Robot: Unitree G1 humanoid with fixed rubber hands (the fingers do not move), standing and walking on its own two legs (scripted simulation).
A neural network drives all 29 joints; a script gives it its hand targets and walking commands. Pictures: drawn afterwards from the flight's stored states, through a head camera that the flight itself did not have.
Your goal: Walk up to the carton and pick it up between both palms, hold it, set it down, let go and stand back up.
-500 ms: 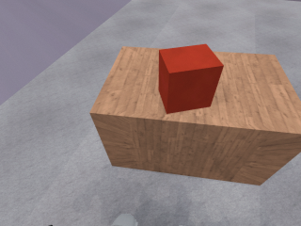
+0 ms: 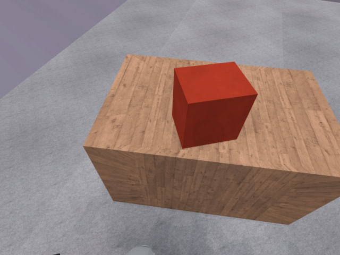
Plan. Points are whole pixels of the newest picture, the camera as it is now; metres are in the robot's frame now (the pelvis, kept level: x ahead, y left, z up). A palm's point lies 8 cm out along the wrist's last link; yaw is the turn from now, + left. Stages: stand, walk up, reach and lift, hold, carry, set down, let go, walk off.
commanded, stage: walk up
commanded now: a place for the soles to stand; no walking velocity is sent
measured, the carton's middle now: (207, 106) +0.61 -0.10 -0.05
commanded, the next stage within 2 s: none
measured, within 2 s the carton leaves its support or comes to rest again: neither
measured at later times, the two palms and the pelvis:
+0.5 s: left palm (95, 220) +0.21 +0.21 -0.07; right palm out of the picture +0.18 -0.44 -0.08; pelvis +0.13 -0.11 +0.01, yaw -1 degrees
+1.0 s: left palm (102, 187) +0.31 +0.22 -0.10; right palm out of the picture +0.22 -0.42 -0.08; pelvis +0.19 -0.09 +0.00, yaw -2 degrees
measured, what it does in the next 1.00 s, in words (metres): walks ahead: right foot, then left foot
